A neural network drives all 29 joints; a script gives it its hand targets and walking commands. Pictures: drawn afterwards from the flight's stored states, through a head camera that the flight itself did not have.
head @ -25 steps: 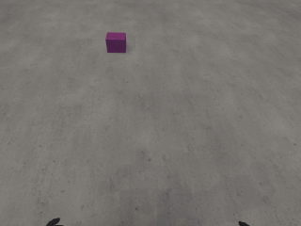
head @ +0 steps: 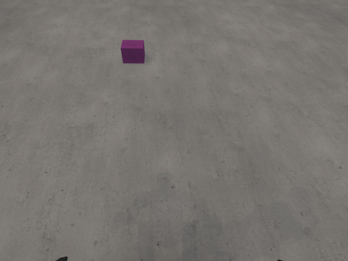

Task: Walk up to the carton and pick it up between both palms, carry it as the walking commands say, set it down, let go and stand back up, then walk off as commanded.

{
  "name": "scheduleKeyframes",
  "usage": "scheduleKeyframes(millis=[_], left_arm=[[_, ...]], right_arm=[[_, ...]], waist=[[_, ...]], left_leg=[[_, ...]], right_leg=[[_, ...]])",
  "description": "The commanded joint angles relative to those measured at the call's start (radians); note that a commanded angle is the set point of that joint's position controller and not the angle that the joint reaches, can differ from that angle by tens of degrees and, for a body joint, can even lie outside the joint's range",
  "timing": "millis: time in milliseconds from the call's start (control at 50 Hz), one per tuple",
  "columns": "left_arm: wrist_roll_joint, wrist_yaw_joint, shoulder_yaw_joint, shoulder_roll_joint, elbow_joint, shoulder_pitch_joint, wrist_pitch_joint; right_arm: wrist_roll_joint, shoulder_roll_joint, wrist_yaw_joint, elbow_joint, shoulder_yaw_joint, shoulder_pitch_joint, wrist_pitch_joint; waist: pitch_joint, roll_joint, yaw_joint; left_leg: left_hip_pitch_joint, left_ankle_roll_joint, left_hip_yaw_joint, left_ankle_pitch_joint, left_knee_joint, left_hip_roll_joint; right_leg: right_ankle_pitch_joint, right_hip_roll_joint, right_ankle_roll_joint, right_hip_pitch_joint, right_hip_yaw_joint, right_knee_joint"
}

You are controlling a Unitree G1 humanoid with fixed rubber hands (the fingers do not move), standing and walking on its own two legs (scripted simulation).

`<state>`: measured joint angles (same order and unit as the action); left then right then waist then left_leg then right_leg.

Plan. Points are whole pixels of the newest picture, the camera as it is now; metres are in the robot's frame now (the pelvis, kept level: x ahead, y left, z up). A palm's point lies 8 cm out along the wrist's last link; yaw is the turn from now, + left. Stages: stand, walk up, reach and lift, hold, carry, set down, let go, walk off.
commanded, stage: stand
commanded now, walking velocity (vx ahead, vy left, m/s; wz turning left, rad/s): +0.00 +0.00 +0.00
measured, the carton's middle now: (133, 51) +2.13 +0.45 -0.69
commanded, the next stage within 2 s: walk up in 0.06 s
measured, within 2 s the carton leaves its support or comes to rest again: neither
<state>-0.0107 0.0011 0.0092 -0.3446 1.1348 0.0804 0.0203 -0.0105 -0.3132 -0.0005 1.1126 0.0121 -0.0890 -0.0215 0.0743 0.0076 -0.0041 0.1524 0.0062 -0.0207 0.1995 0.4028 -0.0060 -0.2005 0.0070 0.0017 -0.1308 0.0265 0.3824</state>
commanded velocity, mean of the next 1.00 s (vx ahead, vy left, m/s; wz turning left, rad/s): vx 0.00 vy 0.00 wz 0.00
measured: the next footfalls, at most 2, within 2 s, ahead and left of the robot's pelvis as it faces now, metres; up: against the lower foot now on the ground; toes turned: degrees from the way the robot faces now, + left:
right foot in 0.86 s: +0.39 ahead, -0.07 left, +0.00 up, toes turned +1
left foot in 1.30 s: +0.54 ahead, +0.24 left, +0.00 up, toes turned +23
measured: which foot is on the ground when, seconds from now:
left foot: down 0.00-0.92, up 0.94-1.00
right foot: down 0.00-0.50, up 0.52-0.84, down 0.86-1.00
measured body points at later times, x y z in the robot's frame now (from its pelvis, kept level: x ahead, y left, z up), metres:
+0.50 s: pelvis +0.03 +0.02 -0.02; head +0.04 +0.05 +0.43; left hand +0.09 +0.37 -0.13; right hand +0.15 -0.30 -0.11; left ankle +0.06 +0.15 -0.74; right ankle +0.01 -0.12 -0.74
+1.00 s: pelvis +0.26 +0.03 -0.03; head +0.27 +0.01 +0.41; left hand +0.33 +0.37 -0.11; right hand +0.36 -0.28 -0.16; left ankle +0.13 +0.15 -0.67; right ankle +0.35 -0.07 -0.74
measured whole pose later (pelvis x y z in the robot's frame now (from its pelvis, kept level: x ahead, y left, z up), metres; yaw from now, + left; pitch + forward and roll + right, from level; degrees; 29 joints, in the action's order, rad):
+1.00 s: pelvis +0.26 +0.03 -0.03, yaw +11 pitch -3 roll -2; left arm -0.01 0.07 -0.06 -0.40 0.90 0.14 0.13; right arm -0.02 -0.41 0.05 0.94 0.06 -0.31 -0.08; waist 0.06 -0.08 0.00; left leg 0.30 -0.03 -0.08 0.41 1.19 -0.03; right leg -0.27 0.05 -0.04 -0.39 0.16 0.71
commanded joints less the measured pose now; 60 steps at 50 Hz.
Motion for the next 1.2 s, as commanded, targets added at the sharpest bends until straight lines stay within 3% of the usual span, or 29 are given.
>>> scheduleKeyframes(millis=[0,220,240,260,280,300,340,380,420,440,460,480,500,520,540,600,680,760,800,820,840,860,880,900,920,980,1060,1120,1180], left_arm=[[0.001,-0.009,-0.035,-0.203,-0.055,-0.042,0.016],[0.001,-0.01,-0.037,-0.204,-0.055,-0.04,0.015],[-0.011,0.022,-0.108,-0.357,-0.136,0.034,0.044],[-0.024,0.03,-0.123,-0.364,-0.13,0.055,0.051],[-0.027,0.03,-0.135,-0.385,-0.131,0.068,0.056],[-0.027,0.027,-0.141,-0.4,-0.149,0.074,0.067],[-0.018,0.021,-0.142,-0.39,-0.192,0.025,0.082],[-0.022,0.033,-0.149,-0.405,-0.217,0.006,0.081],[-0.027,0.047,-0.153,-0.416,-0.251,-0.104,0.076],[-0.029,0.048,-0.146,-0.38,-0.264,-0.158,0.067],[-0.032,0.049,-0.12,-0.261,-0.281,-0.13,0.058],[-0.014,0.045,-0.089,-0.166,-0.327,-0.134,0.057],[-0.016,0.04,-0.101,-0.239,-0.326,-0.146,0.057],[-0.016,0.051,-0.102,-0.305,-0.32,-0.123,0.066],[-0.011,0.061,-0.106,-0.325,-0.299,-0.078,0.07],[-0.004,0.075,-0.118,-0.338,-0.256,-0.017,0.069],[-0.005,0.094,-0.117,-0.331,-0.277,-0.065,0.071],[-0.003,0.105,-0.113,-0.307,-0.292,-0.088,0.085],[-0.003,0.103,-0.117,-0.298,-0.28,-0.036,0.091],[-0.006,0.097,-0.123,-0.298,-0.26,0.04,0.096],[-0.008,0.083,-0.146,-0.338,-0.215,0.202,0.102],[-0.018,0.062,-0.179,-0.439,-0.189,0.377,0.11],[-0.002,0.052,-0.18,-0.492,-0.211,0.368,0.116],[0.01,0.05,-0.168,-0.443,-0.243,0.267,0.116],[0.012,0.048,-0.152,-0.4,-0.255,0.247,0.117],[0.011,0.034,-0.147,-0.373,-0.281,0.134,0.126],[0.007,0.035,-0.146,-0.396,-0.293,0.101,0.131],[0.003,0.042,-0.141,-0.4,-0.299,0.092,0.13],[0.004,0.048,-0.135,-0.39,-0.308,0.077,0.121]], right_arm=[[0.001,-0.226,-0.009,-0.057,0.038,0.039,-0.018],[0.0,-0.227,-0.009,-0.055,0.041,0.038,-0.016],[-0.032,-0.348,0.036,-0.123,0.11,0.011,-0.022],[-0.041,-0.327,0.054,-0.158,0.104,0.05,-0.022],[-0.042,-0.294,0.064,-0.186,0.103,0.084,-0.018],[-0.046,-0.275,0.072,-0.215,0.1,0.116,-0.017],[-0.043,-0.297,0.087,-0.236,0.116,0.114,-0.022],[-0.03,-0.313,0.107,-0.242,0.128,0.065,-0.033],[-0.013,-0.308,0.115,-0.205,0.135,-0.112,-0.036],[-0.011,-0.3,0.111,-0.156,0.145,-0.254,-0.041],[-0.029,-0.366,0.091,-0.101,0.178,-0.403,-0.051],[-0.035,-0.437,0.068,-0.149,0.181,-0.35,-0.058],[-0.013,-0.453,0.058,-0.209,0.166,-0.192,-0.059],[0.002,-0.448,0.058,-0.22,0.165,-0.171,-0.06],[-0.003,-0.43,0.059,-0.232,0.167,-0.158,-0.068],[-0.006,-0.411,0.057,-0.262,0.15,-0.123,-0.081],[-0.009,-0.422,0.056,-0.27,0.15,-0.176,-0.092],[-0.008,-0.413,0.057,-0.278,0.145,-0.197,-0.101],[-0.007,-0.404,0.058,-0.285,0.139,-0.18,-0.1],[-0.005,-0.388,0.057,-0.294,0.132,-0.157,-0.099],[-0.002,-0.353,0.055,-0.308,0.12,-0.143,-0.101],[0.007,-0.27,0.051,-0.331,0.098,-0.161,-0.108],[0.003,-0.279,0.043,-0.35,0.094,-0.17,-0.109],[-0.015,-0.363,0.038,-0.322,0.104,-0.125,-0.098],[-0.011,-0.365,0.041,-0.316,0.106,-0.106,-0.104],[0.007,-0.346,0.062,-0.284,0.109,-0.155,-0.088],[-0.001,-0.315,0.094,-0.299,0.101,-0.064,-0.069],[-0.007,-0.297,0.11,-0.298,0.104,-0.024,-0.071],[-0.008,-0.298,0.115,-0.286,0.114,-0.008,-0.069]], waist=[[-0.094,-0.021,0.001],[-0.097,-0.02,0.001],[-0.187,0.039,-0.033],[-0.098,0.045,-0.042],[-0.047,0.143,-0.052],[-0.006,0.192,-0.077],[0.038,0.093,-0.038],[0.015,0.116,-0.017],[-0.026,0.149,0.092],[-0.063,0.051,0.174],[-0.11,-0.332,0.238],[-0.029,-0.52,0.227],[0.054,-0.28,0.145],[0.035,-0.188,0.105],[-0.005,-0.139,0.074],[0.03,-0.148,0.039],[0.11,-0.17,0.055],[0.107,-0.162,0.058],[0.074,-0.159,0.022],[0.037,-0.126,-0.033],[-0.051,-0.006,-0.125],[-0.16,0.293,-0.207],[-0.165,0.345,-0.166],[-0.109,0.186,-0.136],[-0.084,0.119,-0.12],[-0.038,0.128,-0.034],[-0.018,0.16,-0.028],[-0.056,0.173,-0.019],[-0.045,0.112,0.0]], left_leg=[[0.001,-0.035,-0.085,-0.126,-0.095,-0.111],[-0.012,-0.035,-0.081,-0.149,-0.1,-0.112],[0.1,-0.082,-0.105,0.379,0.027,-0.09],[0.283,-0.059,-0.054,0.4,0.108,-0.05],[0.385,-0.034,0.036,0.247,0.307,-0.026],[0.508,-0.021,0.008,0.221,0.469,-0.062],[0.546,-0.009,-0.059,0.168,0.48,-0.135],[0.43,-0.02,-0.052,0.251,0.372,-0.149],[0.124,-0.041,0.0,0.256,0.226,-0.137],[-0.12,-0.039,0.052,0.198,0.132,-0.076],[-0.341,-0.085,-0.131,0.452,-0.019,-0.092],[-0.304,-0.142,-0.584,0.749,-0.232,-0.268],[-0.134,-0.197,-0.63,0.747,-0.279,-0.326],[-0.094,-0.242,-0.626,0.74,-0.275,-0.362],[-0.112,-0.248,-0.56,0.651,-0.242,-0.343],[0.038,-0.244,-0.417,0.54,-0.239,-0.305],[0.107,-0.261,-0.366,0.52,-0.265,-0.318],[0.092,-0.237,-0.242,0.346,-0.219,-0.276],[0.128,-0.207,-0.168,0.164,-0.124,-0.253],[0.224,-0.174,-0.089,0.021,0.0,-0.217],[0.372,-0.12,-0.016,-0.151,0.275,-0.141],[0.581,-0.048,0.093,-0.081,0.715,-0.003],[0.693,-0.041,-0.035,0.275,0.858,0.086],[0.67,-0.04,-0.09,0.209,0.923,0.008],[0.672,-0.04,-0.082,0.161,0.939,-0.021],[0.572,-0.015,-0.084,0.135,0.783,-0.135],[0.422,0.003,-0.032,0.15,0.46,-0.152],[0.319,-0.002,0.025,0.013,0.307,-0.13],[0.227,-0.009,0.077,-0.091,0.252,-0.107]], right_leg=[[0.083,0.122,-0.034,0.021,-0.105,-0.085],[0.107,0.125,-0.032,0.031,-0.104,-0.088],[-0.369,0.133,-0.079,0.102,-0.083,-0.01],[-0.531,0.183,-0.12,0.12,-0.168,-0.029],[-0.652,0.304,-0.182,0.114,-0.309,-0.152],[-0.668,0.425,-0.255,0.126,-0.433,-0.261],[-0.525,0.45,-0.257,0.12,-0.397,-0.262],[-0.516,0.426,-0.227,0.035,-0.311,-0.225],[-0.499,0.37,-0.176,-0.159,-0.156,-0.124],[-0.515,0.275,-0.134,-0.316,-0.026,0.056],[-0.452,0.095,-0.085,-0.543,0.144,0.556],[-0.434,-0.061,-0.058,-0.832,0.034,0.836],[-0.275,0.015,-0.049,-0.785,-0.12,0.827],[-0.215,0.067,-0.051,-0.707,-0.107,0.799],[-0.185,0.093,-0.044,-0.668,-0.09,0.755],[-0.151,0.118,-0.018,-0.544,-0.078,0.623],[-0.1,0.133,-0.014,-0.531,-0.039,0.468],[-0.039,0.118,-0.021,-0.447,0.018,0.301],[-0.017,0.082,-0.025,-0.302,0.071,0.235],[-0.004,0.051,-0.035,-0.116,0.096,0.185],[-0.078,0.031,-0.068,0.17,0.047,0.155],[-0.365,0.249,-0.134,0.404,-0.283,0.028],[-0.478,0.451,-0.25,0.395,-0.739,-0.184],[-0.453,0.448,-0.288,0.349,-0.676,-0.159],[-0.366,0.428,-0.274,0.282,-0.582,-0.155],[-0.251,0.411,-0.245,0.057,-0.312,-0.183],[-0.205,0.384,-0.253,-0.1,-0.127,-0.203],[-0.246,0.345,-0.226,-0.122,-0.05,-0.182],[-0.308,0.348,-0.208,-0.169,-0.038,-0.158]])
